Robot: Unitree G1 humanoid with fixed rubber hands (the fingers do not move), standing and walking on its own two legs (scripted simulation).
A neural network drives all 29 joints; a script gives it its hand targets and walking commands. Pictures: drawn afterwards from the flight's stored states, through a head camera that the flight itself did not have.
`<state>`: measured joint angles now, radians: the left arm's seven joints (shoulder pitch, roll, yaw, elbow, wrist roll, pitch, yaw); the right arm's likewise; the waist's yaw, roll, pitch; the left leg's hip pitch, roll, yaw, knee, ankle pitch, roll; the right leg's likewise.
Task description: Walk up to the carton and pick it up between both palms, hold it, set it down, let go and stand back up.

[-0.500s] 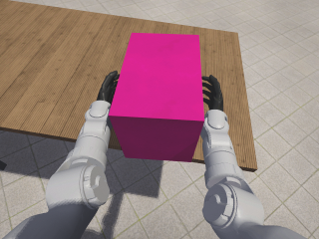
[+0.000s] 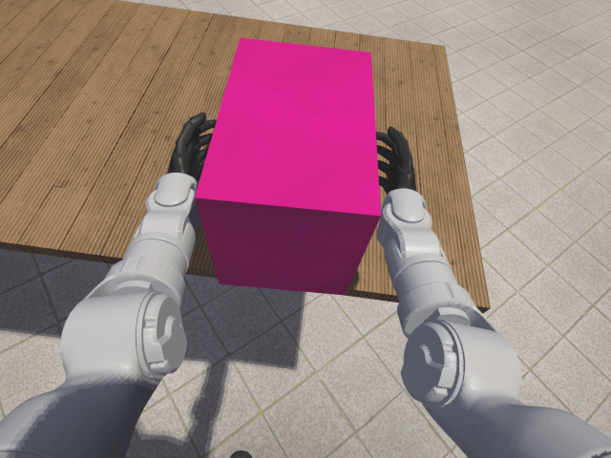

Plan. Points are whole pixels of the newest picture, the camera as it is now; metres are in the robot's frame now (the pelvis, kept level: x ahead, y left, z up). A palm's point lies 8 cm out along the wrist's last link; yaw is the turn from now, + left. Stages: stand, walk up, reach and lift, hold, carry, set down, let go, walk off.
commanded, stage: set down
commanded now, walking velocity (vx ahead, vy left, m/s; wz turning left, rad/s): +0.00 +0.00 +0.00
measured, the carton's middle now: (294, 169) +0.50 +0.02 +0.05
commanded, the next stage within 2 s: none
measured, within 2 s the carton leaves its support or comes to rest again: neither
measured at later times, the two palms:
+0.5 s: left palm (139, 140) +0.48 +0.22 +0.11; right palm (458, 166) +0.45 -0.19 +0.12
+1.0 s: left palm (122, 128) +0.47 +0.22 +0.14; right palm (471, 162) +0.43 -0.19 +0.15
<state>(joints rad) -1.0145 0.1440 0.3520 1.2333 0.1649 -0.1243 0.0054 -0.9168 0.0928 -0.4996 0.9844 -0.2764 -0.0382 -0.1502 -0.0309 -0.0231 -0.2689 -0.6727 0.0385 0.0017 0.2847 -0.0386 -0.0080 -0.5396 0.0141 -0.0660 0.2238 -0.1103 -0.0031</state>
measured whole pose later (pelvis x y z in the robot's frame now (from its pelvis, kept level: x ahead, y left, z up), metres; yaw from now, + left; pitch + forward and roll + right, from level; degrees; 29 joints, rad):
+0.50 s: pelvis -0.02 +0.01 -0.01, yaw -2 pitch +25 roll -3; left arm -1.15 0.40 -0.06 1.28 -0.29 0.00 0.03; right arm -1.07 -0.22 -0.15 1.13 0.21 0.10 -0.14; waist -0.06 -0.02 -0.28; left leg -0.76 0.06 0.01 0.41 -0.08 0.00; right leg -0.62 0.03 -0.06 0.31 -0.13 0.00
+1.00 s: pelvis -0.02 +0.00 +0.00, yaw +0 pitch +20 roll -3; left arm -1.06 0.45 -0.02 1.00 -0.29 0.21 0.00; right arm -0.96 -0.23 -0.11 0.89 0.26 0.24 -0.15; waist -0.08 -0.03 -0.23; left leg -0.67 0.05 -0.02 0.39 -0.08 -0.01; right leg -0.51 0.03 -0.07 0.29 -0.13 -0.01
